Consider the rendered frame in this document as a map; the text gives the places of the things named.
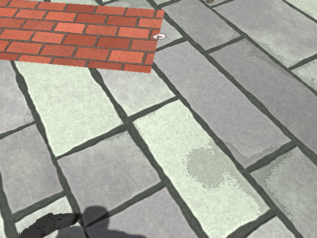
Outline left robot hand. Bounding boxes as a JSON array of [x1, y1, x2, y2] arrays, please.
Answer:
[[19, 212, 78, 238]]

